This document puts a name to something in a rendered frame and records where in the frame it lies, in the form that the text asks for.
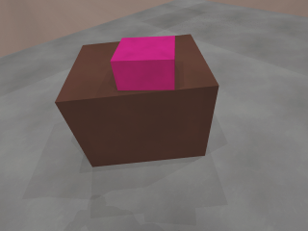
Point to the pedestal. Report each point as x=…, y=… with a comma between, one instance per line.
x=117, y=127

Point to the carton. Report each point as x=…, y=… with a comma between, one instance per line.
x=145, y=63

